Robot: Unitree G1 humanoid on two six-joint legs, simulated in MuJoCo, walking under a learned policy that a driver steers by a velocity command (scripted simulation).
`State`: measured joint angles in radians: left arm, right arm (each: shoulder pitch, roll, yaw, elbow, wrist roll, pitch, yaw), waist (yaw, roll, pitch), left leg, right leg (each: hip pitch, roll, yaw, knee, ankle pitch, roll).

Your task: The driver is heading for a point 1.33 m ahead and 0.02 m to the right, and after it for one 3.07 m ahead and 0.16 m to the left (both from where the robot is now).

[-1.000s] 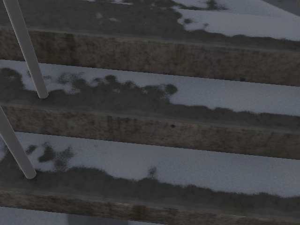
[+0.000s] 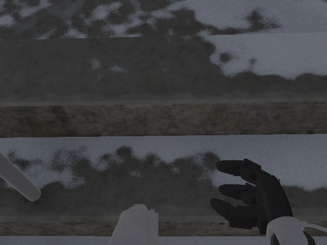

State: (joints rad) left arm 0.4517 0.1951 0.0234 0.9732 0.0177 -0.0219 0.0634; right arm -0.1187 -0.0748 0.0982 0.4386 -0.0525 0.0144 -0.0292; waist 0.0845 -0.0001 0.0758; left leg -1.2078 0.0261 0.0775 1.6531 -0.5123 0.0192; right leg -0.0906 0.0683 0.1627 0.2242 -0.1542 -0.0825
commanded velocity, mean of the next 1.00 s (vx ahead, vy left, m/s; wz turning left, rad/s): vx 0.31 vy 0.00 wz -0.09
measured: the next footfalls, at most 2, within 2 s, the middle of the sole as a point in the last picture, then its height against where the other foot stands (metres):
left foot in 0.04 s outside the picture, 0.18 m higher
right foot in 0.82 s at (316, 200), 0.18 m higher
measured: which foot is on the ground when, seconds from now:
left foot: up 0.00-0.02, down 0.04-0.88, up 0.90-1.00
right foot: down 0.00-0.06, up 0.08-0.80, down 0.82-1.00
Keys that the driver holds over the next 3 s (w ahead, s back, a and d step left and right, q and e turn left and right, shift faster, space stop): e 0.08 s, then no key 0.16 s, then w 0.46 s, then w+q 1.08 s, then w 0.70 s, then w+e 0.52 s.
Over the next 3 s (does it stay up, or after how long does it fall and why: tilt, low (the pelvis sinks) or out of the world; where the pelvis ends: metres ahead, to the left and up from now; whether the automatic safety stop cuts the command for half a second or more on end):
stays up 1.34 0.01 0.51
